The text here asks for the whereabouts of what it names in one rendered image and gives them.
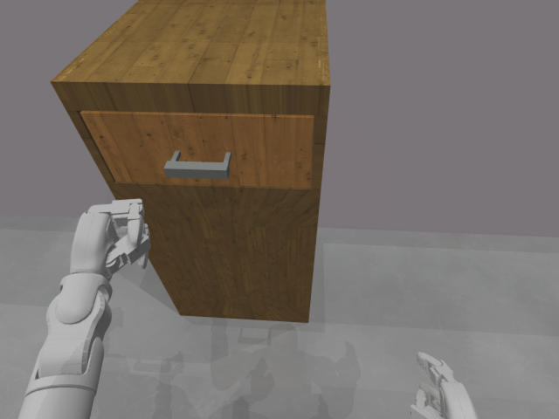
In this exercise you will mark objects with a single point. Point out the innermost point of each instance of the right robot hand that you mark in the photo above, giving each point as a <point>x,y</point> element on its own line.
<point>451,402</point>

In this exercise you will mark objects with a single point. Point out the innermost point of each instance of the robot left forearm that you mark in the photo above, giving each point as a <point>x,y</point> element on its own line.
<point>66,374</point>

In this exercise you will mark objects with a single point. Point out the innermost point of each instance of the handle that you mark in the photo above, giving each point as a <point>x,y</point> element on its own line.
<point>197,169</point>

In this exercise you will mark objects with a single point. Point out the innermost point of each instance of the cabinet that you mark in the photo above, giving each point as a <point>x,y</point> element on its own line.
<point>221,251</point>

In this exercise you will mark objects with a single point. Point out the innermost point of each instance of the left robot hand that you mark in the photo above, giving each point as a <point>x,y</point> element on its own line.
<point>96,236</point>

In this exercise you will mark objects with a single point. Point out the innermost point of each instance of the drawer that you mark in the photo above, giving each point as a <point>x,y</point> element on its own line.
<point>267,150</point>

